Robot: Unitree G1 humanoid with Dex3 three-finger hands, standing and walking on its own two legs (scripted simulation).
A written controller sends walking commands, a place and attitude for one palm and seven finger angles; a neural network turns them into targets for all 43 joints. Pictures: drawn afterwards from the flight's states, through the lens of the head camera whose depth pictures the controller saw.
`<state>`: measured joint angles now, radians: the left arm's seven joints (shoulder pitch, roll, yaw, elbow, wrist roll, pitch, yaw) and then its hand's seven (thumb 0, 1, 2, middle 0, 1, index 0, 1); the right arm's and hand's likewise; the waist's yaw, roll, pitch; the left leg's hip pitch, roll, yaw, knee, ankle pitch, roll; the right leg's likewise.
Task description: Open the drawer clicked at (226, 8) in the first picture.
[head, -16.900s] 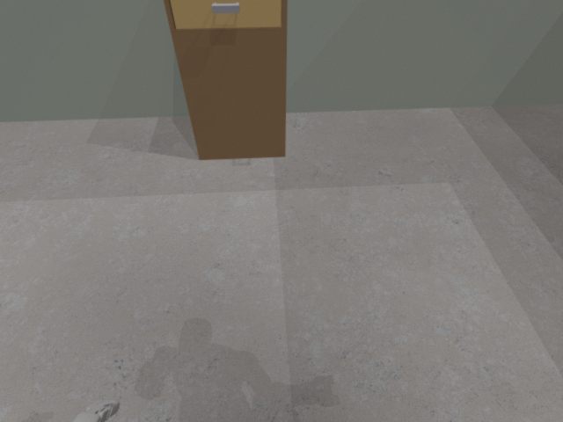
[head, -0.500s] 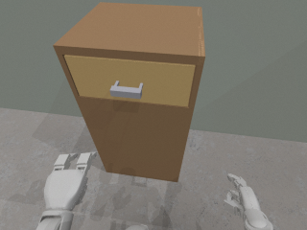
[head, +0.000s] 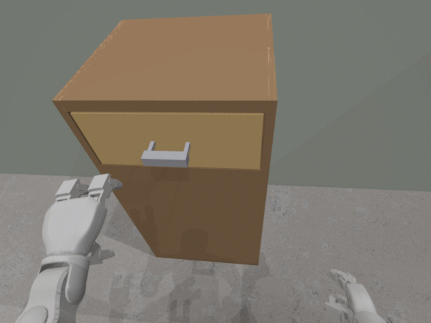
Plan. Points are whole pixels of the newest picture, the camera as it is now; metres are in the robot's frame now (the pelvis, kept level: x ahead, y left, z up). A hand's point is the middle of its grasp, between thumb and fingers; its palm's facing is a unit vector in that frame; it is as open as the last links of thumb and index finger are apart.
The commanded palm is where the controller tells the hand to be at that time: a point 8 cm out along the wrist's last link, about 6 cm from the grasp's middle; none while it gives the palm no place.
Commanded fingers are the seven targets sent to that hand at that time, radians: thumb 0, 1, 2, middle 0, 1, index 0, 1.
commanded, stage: raise the hand with hooked fingers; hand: left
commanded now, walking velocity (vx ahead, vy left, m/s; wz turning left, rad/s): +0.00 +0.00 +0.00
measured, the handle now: (167, 152) +0.47 +0.19 +0.03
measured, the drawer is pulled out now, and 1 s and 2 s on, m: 0.00 0.00 0.00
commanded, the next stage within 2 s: move the hooked fingers above the handle in 0.84 s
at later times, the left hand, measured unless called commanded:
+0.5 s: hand (77, 181) +0.29 +0.27 +0.15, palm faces +0.07 -0.08 -0.99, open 13.8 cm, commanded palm +0.24 +0.26 +0.20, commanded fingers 0.00 -0.50 0.30 -0.30 -1.20 -0.30 -1.20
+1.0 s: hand (71, 202) +0.26 +0.27 +0.13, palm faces +0.04 -0.09 -0.99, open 13.8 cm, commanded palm +0.23 +0.27 +0.20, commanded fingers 0.00 -0.50 0.30 -0.30 -1.20 -0.30 -1.20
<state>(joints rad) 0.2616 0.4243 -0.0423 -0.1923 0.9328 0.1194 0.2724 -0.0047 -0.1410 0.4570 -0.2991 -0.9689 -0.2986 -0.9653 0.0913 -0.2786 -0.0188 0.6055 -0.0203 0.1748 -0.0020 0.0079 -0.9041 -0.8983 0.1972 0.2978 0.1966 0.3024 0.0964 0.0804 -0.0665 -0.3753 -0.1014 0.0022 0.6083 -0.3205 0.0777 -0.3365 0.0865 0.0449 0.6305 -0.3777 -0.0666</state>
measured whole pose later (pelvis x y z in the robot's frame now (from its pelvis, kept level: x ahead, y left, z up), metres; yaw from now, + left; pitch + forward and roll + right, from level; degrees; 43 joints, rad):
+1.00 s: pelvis -0.04 +0.02 +0.01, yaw +2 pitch +0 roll -1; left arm -0.14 0.52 -0.08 -0.01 0.86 0.11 -0.05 -0.01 -0.49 0.30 -0.32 -1.20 -0.32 -1.20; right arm 0.11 -0.25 0.02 0.63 0.03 0.18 -0.01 0.01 -0.90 -0.90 0.20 0.30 0.20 0.30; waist 0.09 0.10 0.00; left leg -0.25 -0.13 -0.03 0.43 -0.16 0.11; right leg -0.21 0.05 0.02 0.45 -0.24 -0.03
